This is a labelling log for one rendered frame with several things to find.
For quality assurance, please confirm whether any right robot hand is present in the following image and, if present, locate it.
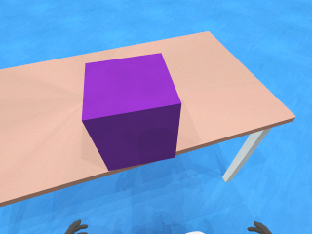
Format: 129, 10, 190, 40
247, 221, 272, 234

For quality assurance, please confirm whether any left robot hand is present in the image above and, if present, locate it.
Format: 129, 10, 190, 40
64, 219, 88, 234

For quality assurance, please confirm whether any table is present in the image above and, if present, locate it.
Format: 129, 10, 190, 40
0, 31, 296, 208

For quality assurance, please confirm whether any carton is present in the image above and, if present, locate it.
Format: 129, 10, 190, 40
81, 53, 182, 171

